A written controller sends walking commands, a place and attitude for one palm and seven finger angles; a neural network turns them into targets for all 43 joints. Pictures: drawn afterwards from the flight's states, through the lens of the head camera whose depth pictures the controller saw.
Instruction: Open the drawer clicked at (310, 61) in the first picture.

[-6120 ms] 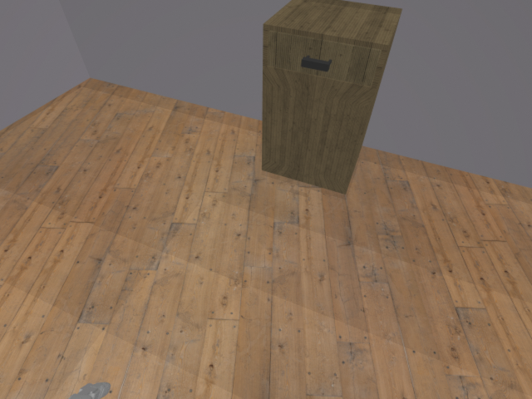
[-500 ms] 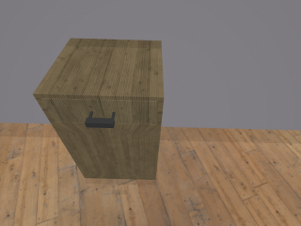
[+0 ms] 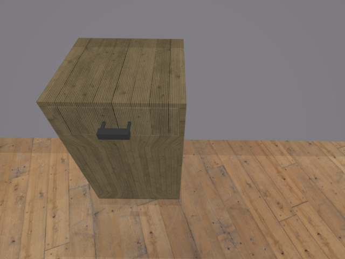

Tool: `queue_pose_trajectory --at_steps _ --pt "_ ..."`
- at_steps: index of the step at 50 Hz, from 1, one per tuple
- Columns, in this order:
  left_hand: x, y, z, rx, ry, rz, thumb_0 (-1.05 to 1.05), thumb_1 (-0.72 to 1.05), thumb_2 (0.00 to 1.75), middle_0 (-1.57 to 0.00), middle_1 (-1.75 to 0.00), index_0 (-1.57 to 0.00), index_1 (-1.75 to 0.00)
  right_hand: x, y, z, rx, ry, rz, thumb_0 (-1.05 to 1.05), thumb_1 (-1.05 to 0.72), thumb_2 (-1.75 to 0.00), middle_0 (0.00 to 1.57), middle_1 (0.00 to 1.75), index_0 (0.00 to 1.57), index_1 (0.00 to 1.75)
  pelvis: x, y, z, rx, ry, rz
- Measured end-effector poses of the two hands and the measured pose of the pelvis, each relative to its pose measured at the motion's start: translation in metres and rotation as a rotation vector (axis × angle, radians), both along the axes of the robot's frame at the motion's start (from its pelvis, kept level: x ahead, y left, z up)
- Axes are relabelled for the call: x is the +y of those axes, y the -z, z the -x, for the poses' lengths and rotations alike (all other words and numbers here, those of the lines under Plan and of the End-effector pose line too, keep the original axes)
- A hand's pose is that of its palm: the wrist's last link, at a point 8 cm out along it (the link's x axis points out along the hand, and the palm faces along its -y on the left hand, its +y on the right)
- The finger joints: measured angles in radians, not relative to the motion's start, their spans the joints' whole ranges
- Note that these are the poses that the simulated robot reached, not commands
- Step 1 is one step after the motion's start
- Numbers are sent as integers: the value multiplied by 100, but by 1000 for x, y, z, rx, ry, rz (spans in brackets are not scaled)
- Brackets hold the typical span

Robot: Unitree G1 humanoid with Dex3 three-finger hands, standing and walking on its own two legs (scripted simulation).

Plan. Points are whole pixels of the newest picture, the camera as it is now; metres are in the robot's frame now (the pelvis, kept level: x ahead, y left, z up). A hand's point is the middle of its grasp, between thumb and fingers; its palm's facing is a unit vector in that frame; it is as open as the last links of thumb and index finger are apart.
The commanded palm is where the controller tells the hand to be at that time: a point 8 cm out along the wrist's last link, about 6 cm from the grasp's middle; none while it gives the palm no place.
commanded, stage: look again from close up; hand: left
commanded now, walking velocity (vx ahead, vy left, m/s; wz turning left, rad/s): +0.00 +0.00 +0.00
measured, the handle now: (115, 128) +0.53 +0.23 -0.08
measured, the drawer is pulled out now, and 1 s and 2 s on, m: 0.00 0.00 0.00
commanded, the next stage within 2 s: raise the hand with hooked fingers in 0.02 s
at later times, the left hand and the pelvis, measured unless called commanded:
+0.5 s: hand (111, 246) +0.16 +0.15 -0.06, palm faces -0.09 -0.28 -0.96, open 8.3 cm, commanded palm +0.14 +0.20 -0.02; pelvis -0.03 -0.04 -0.03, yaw -2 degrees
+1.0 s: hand (100, 215) +0.22 +0.18 -0.01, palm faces -0.05 -0.12 -0.99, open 11.2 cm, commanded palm +0.20 +0.20 +0.05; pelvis -0.03 -0.04 -0.03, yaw -5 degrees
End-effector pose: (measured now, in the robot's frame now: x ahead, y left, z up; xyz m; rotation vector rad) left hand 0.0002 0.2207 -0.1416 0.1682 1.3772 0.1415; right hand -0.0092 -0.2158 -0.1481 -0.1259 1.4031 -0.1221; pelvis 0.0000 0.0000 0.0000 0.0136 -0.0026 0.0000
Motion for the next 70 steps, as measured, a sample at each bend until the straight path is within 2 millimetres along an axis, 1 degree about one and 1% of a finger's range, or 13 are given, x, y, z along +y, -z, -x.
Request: queue_pose_trajectory --at_steps 7,9,14,17,20,26,31,37,43,48,53,60,70 --pt "-13 2 12 38 -15 15 1 91 90 -20 -30 -20 -30 -11 -4 -10 -6 -3 18 1 -91 -90 20 30 20 30 -7 -1 -5 9 0 4" --pt "-8 -14 -12 -69 93 -58 2 92 90 -20 -30 -21 -30 -18 -9 -23 -106 -4 48 1 -92 -90 20 30 20 30 -8 0 -3 17 13 -1" --pt "14 -103 -106 -551 270 -414 5 91 88 -21 -33 -21 -33 -40 -16 -80 -458 -2 82 1 -91 -90 20 30 20 30 -15 7 6 50 -14 -35" --pt "-1 -151 -155 -758 498 -653 4 86 86 -21 -35 -21 -36 -50 -20 -121 -607 -52 74 1 -91 -90 20 30 20 30 -18 13 15 92 -22 -23" --pt "-24 -167 -176 -866 695 -844 3 79 84 -21 -39 -21 -39 -59 -30 -155 -692 -82 68 1 -91 -90 20 30 20 30 -26 20 23 138 -1 -31" --pt "-59 -129 -138 -829 918 -903 1 64 79 -22 -47 -22 -48 -71 -49 -198 -716 -183 71 1 -91 -90 20 30 20 30 -48 33 32 186 37 -53" --pt "-45 -123 -104 -777 985 -1023 0 51 74 -25 -55 -25 -55 -70 -44 -218 -711 -257 88 1 -91 -90 20 30 20 30 -59 44 36 187 14 -40" --pt "-20 -160 -141 -916 951 -1215 0 36 67 -27 -64 -27 -64 -55 -17 -214 -713 -227 28 1 -91 -90 20 30 20 30 -61 58 40 190 17 -21" --pt "-25 -180 -192 -905 897 -1173 0 23 62 -27 -73 -27 -73 -50 -1 -169 -612 -116 -24 1 -90 -90 20 30 20 30 -54 48 37 183 40 -35" --pt "-35 -183 -198 -856 986 -1051 0 12 57 -27 -80 -28 -81 -62 -6 -128 -518 -38 30 1 -90 -90 21 30 21 30 -42 32 29 160 89 -44" --pt "-30 -190 -202 -947 1046 -1047 0 0 52 -29 -88 -29 -88 -74 -11 -108 -466 -14 122 1 -90 -90 21 30 20 30 -26 28 28 150 92 -27" --pt "3 -213 -223 -1030 915 -1175 0 -16 45 -30 -98 -30 -99 -60 -22 -118 -500 8 140 1 -91 -90 20 30 20 30 -3 27 26 133 84 -1" --pt "12 -235 -252 -999 954 -1113 0 -38 35 -31 -113 -32 -113 4 -54 -162 -632 -41 59 1 -91 -90 20 30 20 30 23 14 24 68 88 10"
